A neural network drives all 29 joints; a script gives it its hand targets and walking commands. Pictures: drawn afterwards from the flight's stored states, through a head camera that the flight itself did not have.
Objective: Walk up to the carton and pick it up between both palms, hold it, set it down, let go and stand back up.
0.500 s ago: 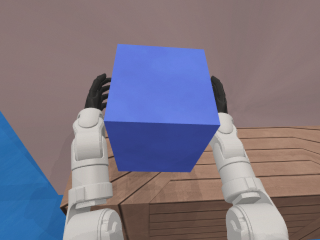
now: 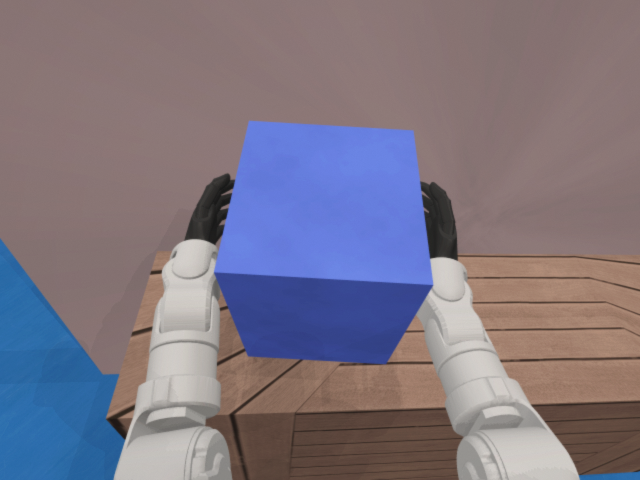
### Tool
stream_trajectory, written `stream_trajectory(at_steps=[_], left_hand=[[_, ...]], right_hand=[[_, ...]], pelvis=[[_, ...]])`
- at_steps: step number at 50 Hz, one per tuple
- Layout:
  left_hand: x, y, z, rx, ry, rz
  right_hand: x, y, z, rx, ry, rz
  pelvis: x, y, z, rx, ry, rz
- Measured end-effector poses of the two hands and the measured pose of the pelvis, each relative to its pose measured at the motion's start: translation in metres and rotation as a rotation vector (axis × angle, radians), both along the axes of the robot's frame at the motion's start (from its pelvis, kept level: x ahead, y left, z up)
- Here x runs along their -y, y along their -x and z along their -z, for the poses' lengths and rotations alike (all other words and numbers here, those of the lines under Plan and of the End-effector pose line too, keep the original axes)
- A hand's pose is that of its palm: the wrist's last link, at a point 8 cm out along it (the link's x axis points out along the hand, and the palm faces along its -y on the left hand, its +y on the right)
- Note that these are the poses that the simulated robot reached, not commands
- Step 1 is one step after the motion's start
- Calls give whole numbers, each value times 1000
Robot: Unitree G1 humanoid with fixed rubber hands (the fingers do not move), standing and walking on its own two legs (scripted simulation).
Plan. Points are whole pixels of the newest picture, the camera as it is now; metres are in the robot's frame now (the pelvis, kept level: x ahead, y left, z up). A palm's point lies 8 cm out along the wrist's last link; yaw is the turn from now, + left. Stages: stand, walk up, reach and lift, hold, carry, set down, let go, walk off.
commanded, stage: set down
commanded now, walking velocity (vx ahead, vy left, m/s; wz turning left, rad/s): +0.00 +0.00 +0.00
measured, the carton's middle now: (323, 253) +0.38 -0.02 +0.09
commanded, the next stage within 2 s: none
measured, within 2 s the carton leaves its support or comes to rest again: neither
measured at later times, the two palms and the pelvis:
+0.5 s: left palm (207, 238) +0.40 +0.13 +0.10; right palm (431, 264) +0.35 -0.16 +0.10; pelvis -0.01 +0.01 +0.00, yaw -2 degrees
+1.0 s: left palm (219, 252) +0.42 +0.12 +0.05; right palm (423, 284) +0.35 -0.16 +0.05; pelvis +0.00 +0.01 +0.00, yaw -2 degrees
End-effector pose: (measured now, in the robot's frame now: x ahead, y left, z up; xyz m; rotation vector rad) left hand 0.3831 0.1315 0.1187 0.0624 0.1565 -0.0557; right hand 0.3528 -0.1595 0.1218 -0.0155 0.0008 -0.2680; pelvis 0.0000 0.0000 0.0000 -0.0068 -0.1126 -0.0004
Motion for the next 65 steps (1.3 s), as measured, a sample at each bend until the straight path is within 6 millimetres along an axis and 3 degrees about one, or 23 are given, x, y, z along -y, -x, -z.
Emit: stream_trajectory(at_steps=[21,37,46,55,65], left_hand=[[1,-11,12,-50,12,67],[-1,-26,41,-74,-49,80],[5,-31,63,-108,-36,105],[6,-39,73,-119,-28,134],[-7,-44,86,-139,-32,145]], right_hand=[[-2,10,18,-49,13,74],[-4,-3,52,-76,-38,77],[0,0,71,-112,-23,101],[-1,1,80,-125,-15,131],[-14,-2,90,-148,-17,139]], pelvis=[[-9,16,-1,-43,0,33],[-10,4,-2,-113,6,36],[-7,0,-1,-160,7,33],[-10,0,-1,-207,9,42],[-17,0,1,-252,15,40]])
